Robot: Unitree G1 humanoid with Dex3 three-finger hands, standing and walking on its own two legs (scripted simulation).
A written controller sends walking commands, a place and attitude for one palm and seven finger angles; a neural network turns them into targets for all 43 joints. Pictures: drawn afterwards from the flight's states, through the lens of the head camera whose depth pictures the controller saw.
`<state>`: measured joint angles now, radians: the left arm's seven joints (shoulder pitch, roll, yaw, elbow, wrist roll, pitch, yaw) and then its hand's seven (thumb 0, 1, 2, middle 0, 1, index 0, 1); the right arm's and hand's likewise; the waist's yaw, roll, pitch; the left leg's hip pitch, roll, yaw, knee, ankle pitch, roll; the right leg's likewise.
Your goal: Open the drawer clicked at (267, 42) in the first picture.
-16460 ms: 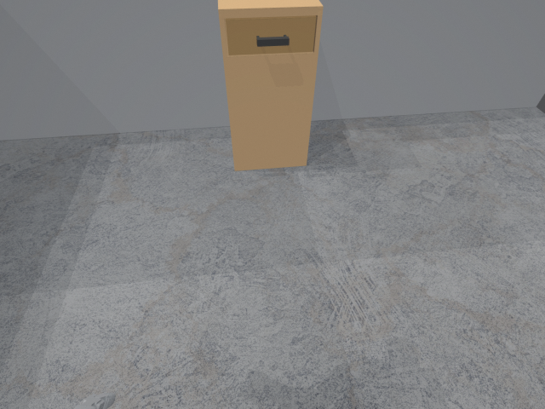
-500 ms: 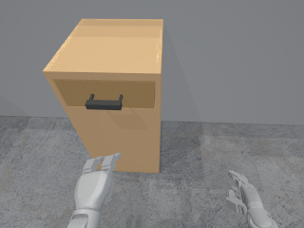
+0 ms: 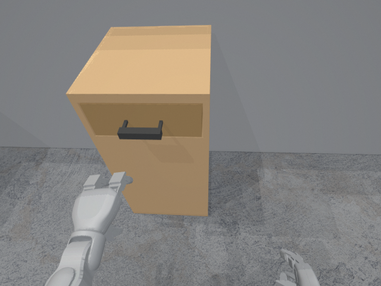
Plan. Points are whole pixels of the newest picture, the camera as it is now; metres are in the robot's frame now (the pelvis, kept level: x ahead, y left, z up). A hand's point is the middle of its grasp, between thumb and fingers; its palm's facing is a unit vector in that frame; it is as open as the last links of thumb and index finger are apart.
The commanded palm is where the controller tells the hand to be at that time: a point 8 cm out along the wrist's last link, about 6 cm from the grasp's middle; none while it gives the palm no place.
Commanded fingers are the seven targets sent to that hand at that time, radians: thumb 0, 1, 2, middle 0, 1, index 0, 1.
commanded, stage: raise the hand with hooked fingers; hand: left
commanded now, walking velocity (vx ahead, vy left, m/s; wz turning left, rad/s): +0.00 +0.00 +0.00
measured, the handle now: (141, 128) +0.55 +0.22 -0.03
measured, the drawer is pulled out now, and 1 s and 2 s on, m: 0.00 0.00 0.00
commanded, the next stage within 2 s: move the hooked fingers above the handle in 0.98 s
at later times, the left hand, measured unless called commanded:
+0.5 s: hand (81, 169) +0.32 +0.27 +0.08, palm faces +0.07 -0.07 -0.99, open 13.7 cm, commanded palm +0.29 +0.26 +0.14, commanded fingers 0.00 -0.50 0.30 -0.30 -1.20 -0.30 -1.20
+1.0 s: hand (85, 165) +0.32 +0.26 +0.09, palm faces +0.06 -0.09 -0.99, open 13.8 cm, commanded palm +0.30 +0.26 +0.15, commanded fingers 0.00 -0.50 0.30 -0.30 -1.20 -0.30 -1.20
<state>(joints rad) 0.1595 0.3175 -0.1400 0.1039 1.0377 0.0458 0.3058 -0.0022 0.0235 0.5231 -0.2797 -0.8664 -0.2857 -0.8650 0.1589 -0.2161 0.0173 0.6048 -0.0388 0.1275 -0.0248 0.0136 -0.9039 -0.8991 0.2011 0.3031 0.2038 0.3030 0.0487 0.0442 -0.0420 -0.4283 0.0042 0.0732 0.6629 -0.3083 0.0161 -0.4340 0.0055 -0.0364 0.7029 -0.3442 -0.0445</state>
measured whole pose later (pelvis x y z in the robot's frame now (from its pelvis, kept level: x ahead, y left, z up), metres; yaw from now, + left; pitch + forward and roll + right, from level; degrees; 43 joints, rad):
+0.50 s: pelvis +0.02 +0.02 +0.01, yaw +1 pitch +2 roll +0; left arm -0.06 0.42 -0.10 0.09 0.98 0.11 0.16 0.00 -0.46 0.31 -0.31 -1.18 -0.32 -1.18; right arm 0.08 -0.22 0.01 0.60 0.00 0.14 -0.02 0.01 -0.91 -0.90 0.20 0.30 0.20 0.30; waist 0.08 0.07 -0.02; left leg -0.29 -0.03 0.06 0.53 -0.28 0.04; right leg -0.28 -0.02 -0.05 0.55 -0.31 -0.01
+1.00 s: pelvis +0.03 +0.01 +0.02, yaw +2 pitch +4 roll +0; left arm -0.06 0.45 -0.04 0.08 0.94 -0.02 0.15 0.00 -0.49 0.30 -0.32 -1.20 -0.32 -1.20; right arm 0.14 -0.26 -0.02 0.64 0.00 0.15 -0.02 0.01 -0.91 -0.90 0.20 0.30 0.20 0.30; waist 0.08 0.08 0.00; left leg -0.30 -0.02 0.05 0.50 -0.26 0.03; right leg -0.29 -0.01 -0.06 0.51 -0.29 -0.02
